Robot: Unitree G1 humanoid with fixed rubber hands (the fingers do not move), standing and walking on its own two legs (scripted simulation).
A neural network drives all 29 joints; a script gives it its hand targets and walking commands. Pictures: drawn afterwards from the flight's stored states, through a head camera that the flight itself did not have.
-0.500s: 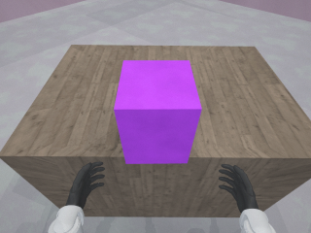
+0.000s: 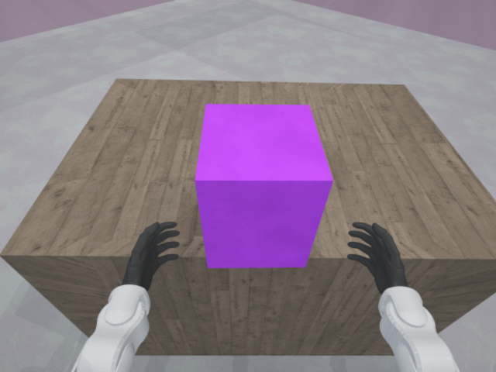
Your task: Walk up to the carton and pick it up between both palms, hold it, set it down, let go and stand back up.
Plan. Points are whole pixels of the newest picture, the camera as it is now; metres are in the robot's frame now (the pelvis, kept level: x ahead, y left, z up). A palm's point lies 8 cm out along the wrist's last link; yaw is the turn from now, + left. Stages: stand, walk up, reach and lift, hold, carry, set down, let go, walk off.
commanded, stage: reach and lift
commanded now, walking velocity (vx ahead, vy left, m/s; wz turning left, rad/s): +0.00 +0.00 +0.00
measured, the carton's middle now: (257, 188) +0.46 -0.01 +0.05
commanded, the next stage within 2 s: none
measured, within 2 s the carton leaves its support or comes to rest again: neither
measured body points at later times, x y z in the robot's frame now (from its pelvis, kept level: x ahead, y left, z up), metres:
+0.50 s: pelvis -0.03 -0.01 +0.00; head -0.04 +0.00 +0.45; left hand +0.35 +0.18 +0.12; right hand +0.34 -0.23 +0.13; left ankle -0.03 +0.09 -0.75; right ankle +0.01 -0.13 -0.75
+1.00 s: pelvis -0.06 -0.02 -0.01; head -0.06 -0.02 +0.44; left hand +0.40 +0.17 +0.21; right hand +0.40 -0.22 +0.21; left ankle -0.03 +0.09 -0.75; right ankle +0.01 -0.13 -0.75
